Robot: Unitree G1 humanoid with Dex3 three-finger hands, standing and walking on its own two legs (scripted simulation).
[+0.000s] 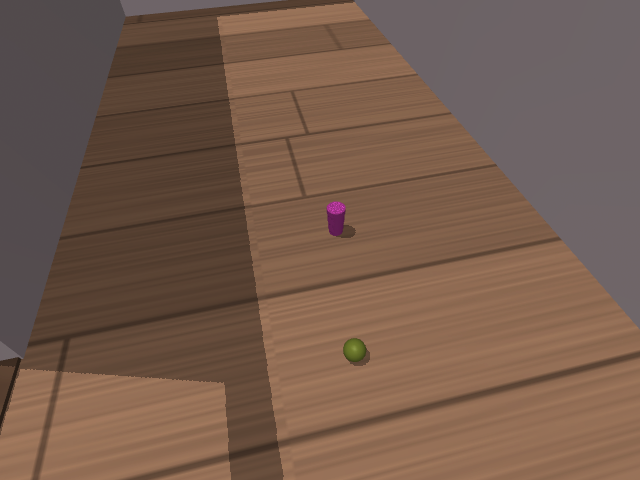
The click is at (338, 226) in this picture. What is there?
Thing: tapered cup
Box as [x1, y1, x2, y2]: [327, 201, 345, 235]
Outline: 335,201 327,205 327,219 329,232 333,235 338,235 342,231 345,207 342,203
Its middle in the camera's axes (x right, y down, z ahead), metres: +0.07 -0.09 +1.67
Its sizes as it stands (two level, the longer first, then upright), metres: 0.078 0.078 0.140
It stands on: the floor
